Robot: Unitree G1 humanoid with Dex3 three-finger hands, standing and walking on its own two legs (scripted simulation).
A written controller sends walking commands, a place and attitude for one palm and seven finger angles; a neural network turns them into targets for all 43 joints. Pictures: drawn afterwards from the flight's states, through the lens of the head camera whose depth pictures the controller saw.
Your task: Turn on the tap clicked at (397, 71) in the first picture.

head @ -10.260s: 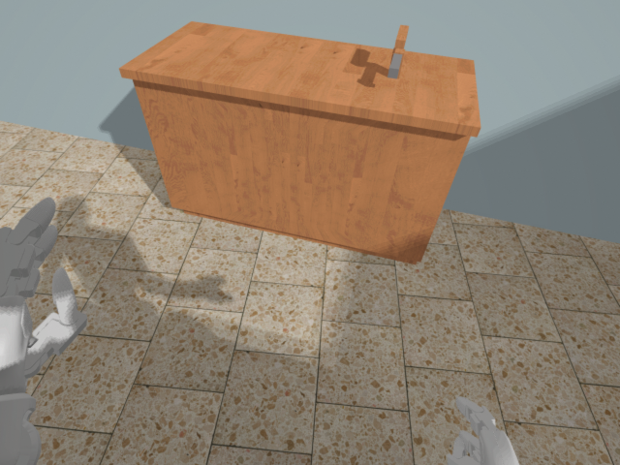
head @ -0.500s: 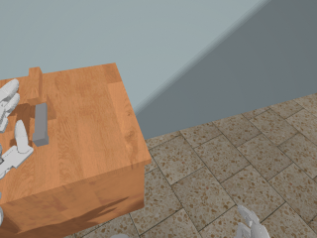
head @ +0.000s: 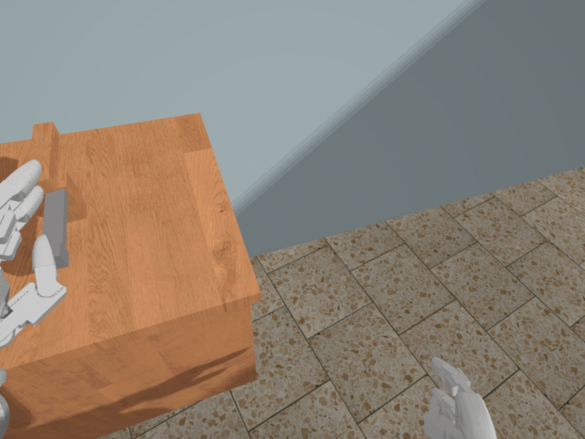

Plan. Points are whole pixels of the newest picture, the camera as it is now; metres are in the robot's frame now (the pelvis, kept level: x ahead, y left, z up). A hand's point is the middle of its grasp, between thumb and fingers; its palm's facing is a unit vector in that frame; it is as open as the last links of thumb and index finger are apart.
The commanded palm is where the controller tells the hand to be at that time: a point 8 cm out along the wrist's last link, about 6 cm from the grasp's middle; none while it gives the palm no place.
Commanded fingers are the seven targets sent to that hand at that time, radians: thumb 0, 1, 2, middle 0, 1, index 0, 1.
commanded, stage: come to a stop and stand still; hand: left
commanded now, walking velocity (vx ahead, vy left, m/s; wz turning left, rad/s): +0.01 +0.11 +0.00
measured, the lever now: (53, 256) +0.33 +0.36 +0.04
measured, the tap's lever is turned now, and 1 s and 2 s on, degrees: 0 0 0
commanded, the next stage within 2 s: look again from close up in 0.80 s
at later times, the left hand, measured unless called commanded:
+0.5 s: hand (5, 283) +0.22 +0.29 +0.16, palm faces +0.33 -0.87 -0.38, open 7.4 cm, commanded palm +0.16 +0.33 +0.19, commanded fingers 0.00 0.90 0.90 -0.20 -0.30 -0.20 -0.30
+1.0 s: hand out of the picture +0.23 +0.31 +0.17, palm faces +0.39 -0.86 -0.33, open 7.4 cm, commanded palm +0.17 +0.34 +0.19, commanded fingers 0.00 0.90 0.90 -0.20 -0.30 -0.20 -0.30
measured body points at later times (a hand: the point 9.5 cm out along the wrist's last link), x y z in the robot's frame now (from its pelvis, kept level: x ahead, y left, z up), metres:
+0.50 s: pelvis +0.00 +0.05 +0.01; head +0.02 +0.08 +0.46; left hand +0.20 +0.34 +0.18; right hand +0.17 -0.16 -0.06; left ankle +0.02 +0.15 -0.73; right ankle +0.03 -0.09 -0.73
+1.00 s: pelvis +0.01 +0.06 +0.01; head +0.03 +0.09 +0.46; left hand +0.20 +0.35 +0.19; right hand +0.19 -0.16 -0.05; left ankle +0.02 +0.15 -0.73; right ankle +0.03 -0.09 -0.73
